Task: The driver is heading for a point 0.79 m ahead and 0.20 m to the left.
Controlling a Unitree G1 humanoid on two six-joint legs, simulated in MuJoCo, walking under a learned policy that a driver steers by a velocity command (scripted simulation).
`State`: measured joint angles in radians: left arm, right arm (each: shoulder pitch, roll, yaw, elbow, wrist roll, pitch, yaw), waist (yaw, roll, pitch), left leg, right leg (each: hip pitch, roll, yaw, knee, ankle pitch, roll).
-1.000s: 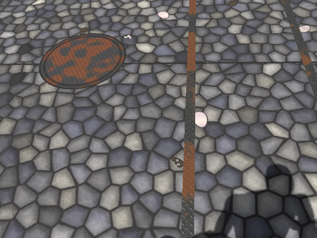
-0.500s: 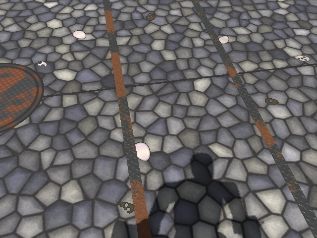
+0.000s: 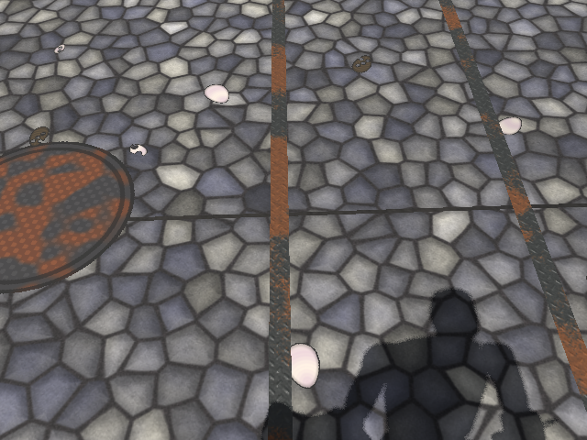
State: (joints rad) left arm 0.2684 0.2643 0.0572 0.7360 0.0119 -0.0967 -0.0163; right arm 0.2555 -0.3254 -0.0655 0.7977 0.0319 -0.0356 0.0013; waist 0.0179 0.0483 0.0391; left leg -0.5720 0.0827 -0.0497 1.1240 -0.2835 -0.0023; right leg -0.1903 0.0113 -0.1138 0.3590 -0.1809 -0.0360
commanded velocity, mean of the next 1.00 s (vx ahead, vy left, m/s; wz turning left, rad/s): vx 0.50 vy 0.00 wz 0.49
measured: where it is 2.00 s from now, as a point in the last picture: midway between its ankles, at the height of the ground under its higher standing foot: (223, 333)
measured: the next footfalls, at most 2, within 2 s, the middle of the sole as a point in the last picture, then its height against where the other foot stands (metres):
left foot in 0.30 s outside the picture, level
right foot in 0.80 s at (293, 367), level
